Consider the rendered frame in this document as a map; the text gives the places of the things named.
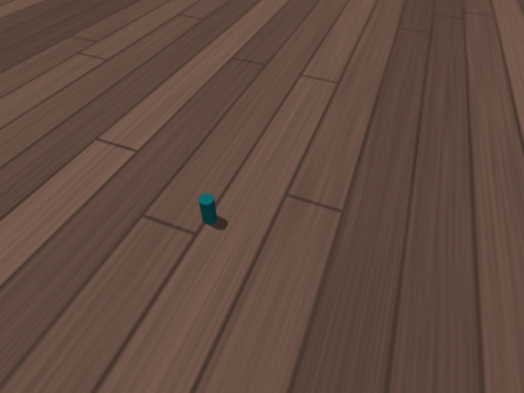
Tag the can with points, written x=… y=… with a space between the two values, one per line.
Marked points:
x=208 y=211

